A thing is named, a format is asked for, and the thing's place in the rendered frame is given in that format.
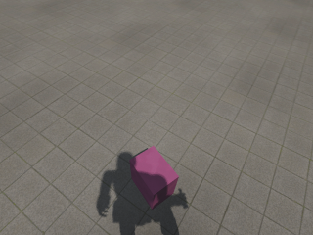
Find carton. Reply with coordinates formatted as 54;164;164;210
129;146;179;210

